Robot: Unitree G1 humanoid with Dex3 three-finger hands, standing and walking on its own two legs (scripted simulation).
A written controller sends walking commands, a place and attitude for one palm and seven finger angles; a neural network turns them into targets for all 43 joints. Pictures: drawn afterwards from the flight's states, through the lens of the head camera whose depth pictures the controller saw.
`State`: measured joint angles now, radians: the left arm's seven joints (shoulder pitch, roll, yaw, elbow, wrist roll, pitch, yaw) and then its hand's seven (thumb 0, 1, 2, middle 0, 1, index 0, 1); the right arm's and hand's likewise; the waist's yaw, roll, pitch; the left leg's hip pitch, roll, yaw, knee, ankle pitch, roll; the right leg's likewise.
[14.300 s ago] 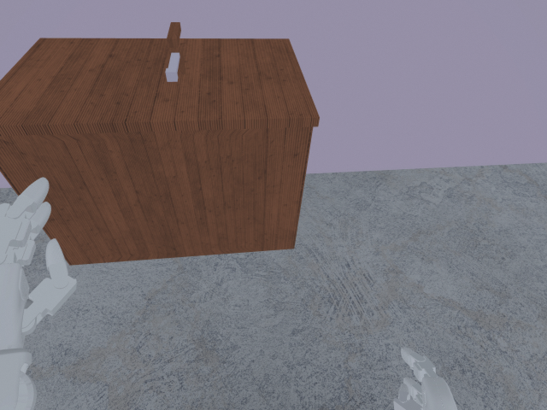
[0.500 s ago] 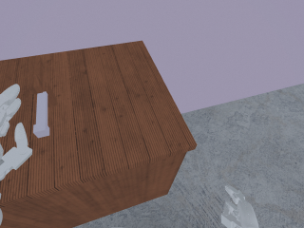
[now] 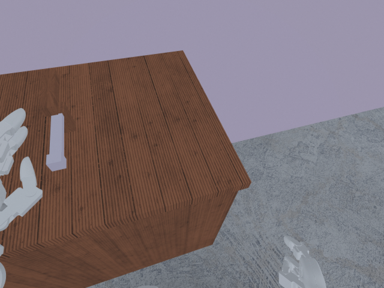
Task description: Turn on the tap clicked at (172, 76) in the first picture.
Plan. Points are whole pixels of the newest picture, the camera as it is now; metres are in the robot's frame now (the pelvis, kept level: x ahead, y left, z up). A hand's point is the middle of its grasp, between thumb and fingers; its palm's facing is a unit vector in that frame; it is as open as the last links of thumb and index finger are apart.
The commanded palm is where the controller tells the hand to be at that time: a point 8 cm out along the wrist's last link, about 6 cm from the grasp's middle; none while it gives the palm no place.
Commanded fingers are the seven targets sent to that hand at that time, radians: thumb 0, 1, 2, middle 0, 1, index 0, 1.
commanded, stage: shuffle to correct the standing spot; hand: left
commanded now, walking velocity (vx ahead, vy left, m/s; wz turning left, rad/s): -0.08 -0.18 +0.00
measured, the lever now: (56, 161) +0.33 +0.31 +0.05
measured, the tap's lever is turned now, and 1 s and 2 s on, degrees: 0 0 0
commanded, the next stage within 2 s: come to a stop and stand still in 1.88 s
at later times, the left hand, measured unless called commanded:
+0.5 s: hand (39, 194) +0.21 +0.24 +0.16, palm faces +0.33 -0.86 -0.40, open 7.4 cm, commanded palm +0.16 +0.28 +0.18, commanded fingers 0.00 0.90 0.90 -0.20 -0.30 -0.20 -0.30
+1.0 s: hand (40, 192) +0.21 +0.23 +0.17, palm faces +0.31 -0.83 -0.46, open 7.4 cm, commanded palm +0.16 +0.27 +0.18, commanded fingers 0.00 0.90 0.90 -0.20 -0.30 -0.20 -0.30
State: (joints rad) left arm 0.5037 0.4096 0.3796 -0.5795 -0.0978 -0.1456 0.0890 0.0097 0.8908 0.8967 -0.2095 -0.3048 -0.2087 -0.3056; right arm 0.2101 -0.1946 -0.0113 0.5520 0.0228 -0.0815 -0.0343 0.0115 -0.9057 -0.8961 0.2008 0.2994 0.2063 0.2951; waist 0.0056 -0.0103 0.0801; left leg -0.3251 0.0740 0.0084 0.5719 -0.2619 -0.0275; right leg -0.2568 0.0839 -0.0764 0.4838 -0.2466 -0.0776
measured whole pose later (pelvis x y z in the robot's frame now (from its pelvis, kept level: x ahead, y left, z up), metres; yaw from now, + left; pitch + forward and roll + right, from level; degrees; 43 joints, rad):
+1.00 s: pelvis +0.00 -0.01 +0.00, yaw +0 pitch +1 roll -1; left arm 0.53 0.44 0.40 -0.61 -0.10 -0.15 0.10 0.01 0.89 0.90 -0.21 -0.31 -0.21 -0.31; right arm 0.20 -0.20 -0.02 0.56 0.03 -0.08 -0.04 0.01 -0.91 -0.90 0.20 0.30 0.21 0.30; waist 0.00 0.00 0.09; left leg -0.32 0.08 0.00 0.56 -0.25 -0.04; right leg -0.25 0.09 -0.09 0.49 -0.25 -0.09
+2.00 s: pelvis +0.00 -0.03 +0.00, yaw +0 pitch +1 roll +0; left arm 0.51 0.47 0.44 -0.62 -0.09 -0.19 0.11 0.01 0.89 0.90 -0.21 -0.30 -0.21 -0.31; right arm 0.15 -0.21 -0.03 0.54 0.03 -0.07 -0.03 0.01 -0.91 -0.90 0.20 0.30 0.20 0.29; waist -0.03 -0.02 0.14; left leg -0.36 0.08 0.02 0.66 -0.26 -0.02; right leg -0.26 0.07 -0.13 0.50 -0.25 -0.11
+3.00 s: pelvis -0.13 +0.16 -0.01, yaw -6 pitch -4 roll -1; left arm 0.35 0.36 0.38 -0.47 -0.03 -0.21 0.11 0.01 0.89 0.90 -0.21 -0.31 -0.21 -0.31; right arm 0.21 -0.19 0.00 0.61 0.01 -0.12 0.00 0.01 -0.91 -0.90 0.20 0.30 0.21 0.30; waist 0.03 -0.08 0.08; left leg -0.32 -0.06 -0.02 0.65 -0.26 0.05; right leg -0.22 -0.01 0.01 0.72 -0.42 -0.01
